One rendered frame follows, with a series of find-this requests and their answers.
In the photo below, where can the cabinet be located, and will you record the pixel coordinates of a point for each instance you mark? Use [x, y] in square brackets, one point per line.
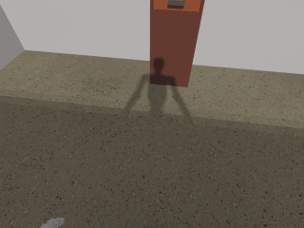
[173, 39]

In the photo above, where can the drawer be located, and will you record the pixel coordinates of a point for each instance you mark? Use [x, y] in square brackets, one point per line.
[190, 5]

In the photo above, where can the robot left hand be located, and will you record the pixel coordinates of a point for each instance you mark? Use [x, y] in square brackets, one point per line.
[54, 223]

